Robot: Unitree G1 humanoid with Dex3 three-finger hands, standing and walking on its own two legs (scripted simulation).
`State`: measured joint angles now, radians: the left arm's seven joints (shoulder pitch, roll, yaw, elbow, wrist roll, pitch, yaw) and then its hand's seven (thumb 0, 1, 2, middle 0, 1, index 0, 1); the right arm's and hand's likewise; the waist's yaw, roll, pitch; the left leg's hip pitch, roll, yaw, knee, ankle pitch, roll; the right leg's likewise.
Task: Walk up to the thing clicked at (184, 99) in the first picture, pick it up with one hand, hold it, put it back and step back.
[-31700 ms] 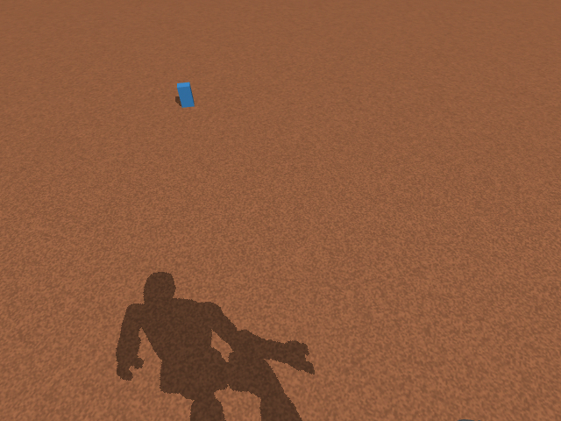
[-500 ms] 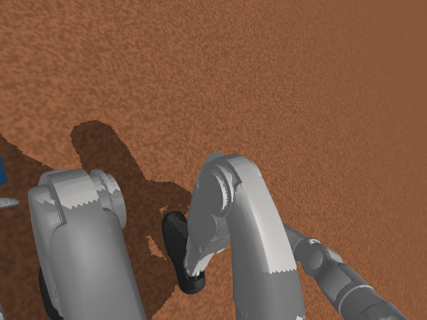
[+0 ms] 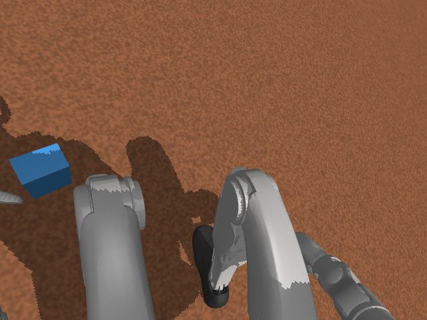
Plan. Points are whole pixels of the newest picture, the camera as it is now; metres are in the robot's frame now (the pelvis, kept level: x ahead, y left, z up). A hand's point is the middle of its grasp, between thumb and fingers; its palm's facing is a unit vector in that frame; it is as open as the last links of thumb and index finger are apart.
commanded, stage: rise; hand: left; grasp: from the side
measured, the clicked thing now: (45, 173) +0.37 +0.28 -0.22
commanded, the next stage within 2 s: home in 0.04 s
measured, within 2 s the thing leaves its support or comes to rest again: neither
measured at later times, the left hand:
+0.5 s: hand out of the picture +0.26 +0.35 +0.05, palm faces +0.31 -0.82 -0.49, open 17.4 cm
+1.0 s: hand out of the picture +0.24 +0.26 +0.27, palm faces +0.33 -0.87 -0.36, open 17.5 cm
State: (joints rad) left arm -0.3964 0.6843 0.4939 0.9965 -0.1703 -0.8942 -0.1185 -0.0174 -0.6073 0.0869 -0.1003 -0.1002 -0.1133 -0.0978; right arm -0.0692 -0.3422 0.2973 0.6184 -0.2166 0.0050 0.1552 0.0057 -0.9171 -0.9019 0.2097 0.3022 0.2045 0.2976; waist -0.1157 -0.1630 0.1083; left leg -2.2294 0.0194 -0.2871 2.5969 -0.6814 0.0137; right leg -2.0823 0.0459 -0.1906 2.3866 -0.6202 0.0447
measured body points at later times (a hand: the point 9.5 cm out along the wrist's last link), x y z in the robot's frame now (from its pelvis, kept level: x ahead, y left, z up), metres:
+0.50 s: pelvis +0.02 -0.02 +0.14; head +0.20 +0.05 +0.54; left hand +0.24 +0.39 +0.08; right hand +0.22 -0.24 +0.01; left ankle +0.09 +0.12 -0.26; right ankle +0.14 -0.13 -0.26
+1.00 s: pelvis +0.08 -0.01 +0.36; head +0.15 +0.03 +0.81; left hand +0.22 +0.30 +0.30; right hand +0.30 -0.22 +0.28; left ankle +0.08 +0.12 -0.26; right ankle +0.14 -0.13 -0.26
